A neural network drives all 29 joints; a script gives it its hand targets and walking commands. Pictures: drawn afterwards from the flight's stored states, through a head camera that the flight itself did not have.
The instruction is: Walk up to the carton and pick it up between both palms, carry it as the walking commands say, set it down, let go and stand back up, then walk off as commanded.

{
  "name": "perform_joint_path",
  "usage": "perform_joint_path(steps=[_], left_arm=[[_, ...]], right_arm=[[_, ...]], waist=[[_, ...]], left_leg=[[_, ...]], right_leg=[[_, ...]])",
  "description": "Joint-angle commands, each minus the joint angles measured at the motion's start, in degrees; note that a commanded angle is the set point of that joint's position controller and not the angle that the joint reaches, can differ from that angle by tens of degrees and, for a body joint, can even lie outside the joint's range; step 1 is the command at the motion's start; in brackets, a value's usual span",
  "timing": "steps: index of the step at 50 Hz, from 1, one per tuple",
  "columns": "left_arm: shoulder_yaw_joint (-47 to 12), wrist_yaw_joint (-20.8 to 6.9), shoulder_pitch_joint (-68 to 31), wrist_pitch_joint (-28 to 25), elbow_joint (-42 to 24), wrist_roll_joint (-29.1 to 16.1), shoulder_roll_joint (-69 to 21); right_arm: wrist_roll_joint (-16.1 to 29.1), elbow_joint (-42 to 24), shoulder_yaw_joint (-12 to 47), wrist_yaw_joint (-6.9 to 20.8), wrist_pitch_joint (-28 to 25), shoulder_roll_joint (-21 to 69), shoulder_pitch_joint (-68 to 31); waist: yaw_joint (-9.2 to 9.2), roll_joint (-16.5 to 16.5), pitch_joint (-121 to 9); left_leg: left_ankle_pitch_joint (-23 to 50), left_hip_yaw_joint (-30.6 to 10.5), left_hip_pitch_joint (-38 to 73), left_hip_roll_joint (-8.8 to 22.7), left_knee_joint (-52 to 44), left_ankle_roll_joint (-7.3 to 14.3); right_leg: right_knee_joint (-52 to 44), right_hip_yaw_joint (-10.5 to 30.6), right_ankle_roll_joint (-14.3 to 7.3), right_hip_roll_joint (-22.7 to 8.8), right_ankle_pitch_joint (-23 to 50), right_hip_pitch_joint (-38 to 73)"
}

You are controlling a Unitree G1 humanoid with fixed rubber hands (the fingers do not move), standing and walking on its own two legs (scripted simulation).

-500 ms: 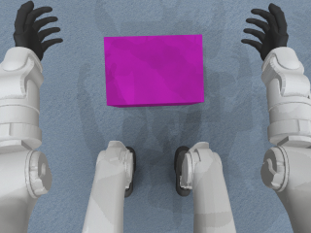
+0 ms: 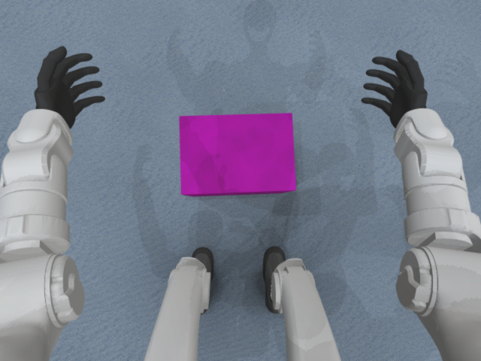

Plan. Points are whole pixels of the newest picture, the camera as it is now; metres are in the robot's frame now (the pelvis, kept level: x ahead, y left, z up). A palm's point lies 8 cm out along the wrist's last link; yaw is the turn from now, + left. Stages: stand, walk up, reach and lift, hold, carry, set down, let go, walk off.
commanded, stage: set down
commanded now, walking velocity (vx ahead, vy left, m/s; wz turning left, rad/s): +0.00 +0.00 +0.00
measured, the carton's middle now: (236, 159) +0.48 +0.01 -0.53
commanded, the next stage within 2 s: let go in 0.16 s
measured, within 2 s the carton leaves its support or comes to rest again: neither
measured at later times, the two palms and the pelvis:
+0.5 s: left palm (29, 171) +0.38 +0.26 -0.03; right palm (444, 173) +0.39 -0.24 -0.03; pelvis +0.04 +0.00 +0.07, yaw +1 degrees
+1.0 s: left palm out of the picture +0.25 +0.23 +0.07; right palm out of the picture +0.25 -0.24 +0.06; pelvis +0.09 -0.01 +0.14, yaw +0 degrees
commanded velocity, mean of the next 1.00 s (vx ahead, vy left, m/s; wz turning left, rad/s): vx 0.00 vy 0.00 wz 0.00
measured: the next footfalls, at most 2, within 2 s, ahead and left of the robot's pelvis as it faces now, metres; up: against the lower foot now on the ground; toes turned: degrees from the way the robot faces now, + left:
none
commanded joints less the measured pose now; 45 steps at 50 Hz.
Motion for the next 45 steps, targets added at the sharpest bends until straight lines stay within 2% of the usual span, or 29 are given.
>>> perform_joint_path(steps=[1, 5, 9, 13, 17, 21, 28, 33, 37, 45], left_arm=[[1.0, -0.2, -8.9, -1.9, -3.4, 0.6, 7.6], [1.7, 0.1, -7.7, -3.4, -0.7, 2.9, 5.0], [2.9, 0.6, -4.2, -4.4, -0.5, 5.4, 4.7], [1.0, 0.8, 2.1, -4.7, -6.0, 6.4, 5.8], [-2.4, 1.2, 15.2, -4.3, -14.8, 6.4, 5.4], [-4.2, 1.3, 22.1, -4.6, -19.5, 4.9, 4.0], [-7.9, 1.8, 36.9, -7.7, -16.1, 4.0, -2.3], [-9.6, 3.1, 46.9, -9.9, -16.7, 5.4, -4.4], [-10.5, 3.8, 54.9, -11.3, -19.6, 6.3, -4.7], [-13.5, 3.8, 66.4, -10.8, -24.5, 5.1, -5.2]], right_arm=[[-0.6, -3.5, -0.9, 0.2, -2.0, -7.3, -9.7], [-1.9, -0.8, -1.6, 0.1, -3.7, -5.2, -8.4], [-3.9, -0.5, -2.7, -0.3, -4.6, -4.7, -4.3], [-6.4, -6.3, -2.1, -1.3, -5.0, -5.2, 3.2], [-6.0, -14.8, 0.8, -1.9, -4.9, -4.6, 15.8], [-3.7, -20.1, 2.8, -1.5, -5.2, -2.9, 21.7], [-3.8, -16.4, 5.0, -0.9, -8.3, 1.5, 36.8], [-4.6, -16.7, 6.4, -1.5, -10.5, 3.5, 47.1], [-4.9, -18.8, 7.9, -1.8, -12.0, 3.9, 54.3], [-4.9, -22.8, 11.2, -1.8, -11.9, 4.5, 66.0]], waist=[[0.49, -0.4, -51.0], [0.22, -0.2, -46.2], [0.42, 0.1, -48.0], [-0.28, 0.8, -57.2], [-0.57, 1.5, -62.1], [-0.67, 0.7, -53.1], [-1.38, 0.8, -31.3], [-1.76, 0.9, -22.8], [-1.53, 1.3, -18.1], [-1.54, 0.7, -4.5]], left_leg=[[18.7, 2.3, 30.6, -1.2, -8.8, -1.8], [19.6, 1.5, 30.4, -1.0, -10.7, -2.1], [23.1, 1.1, 33.1, -0.9, -11.4, -2.2], [29.6, 0.8, 41.4, -1.2, -11.8, -1.8], [35.4, 0.5, 52.5, -1.8, -13.6, -1.5], [30.7, 0.2, 54.1, -2.3, -17.8, -1.1], [23.6, -0.8, 57.3, -1.1, -25.1, -2.1], [22.5, -0.8, 64.2, -0.8, -30.1, -2.1], [24.8, -0.7, 71.4, -1.0, -34.2, -2.0], [23.5, -0.2, 81.3, -1.3, -42.0, -1.7]], right_leg=[[-6.9, -2.3, 1.3, 1.8, 17.9, 34.0], [-8.9, -2.3, 1.1, 1.7, 18.4, 32.7], [-10.1, -1.8, 1.0, 1.8, 21.7, 36.3], [-10.6, -1.9, 1.3, 2.2, 28.3, 43.2], [-13.2, -1.9, 1.0, 2.4, 31.2, 49.1], [-17.5, -1.5, 0.5, 2.0, 26.8, 53.0], [-24.7, -0.7, 0.2, 1.5, 20.2, 58.0], [-30.0, -0.2, 0.2, 1.2, 21.1, 66.4], [-34.0, 0.0, 0.4, 1.4, 23.5, 72.3], [-41.5, 0.1, 0.2, 1.9, 22.1, 82.0]])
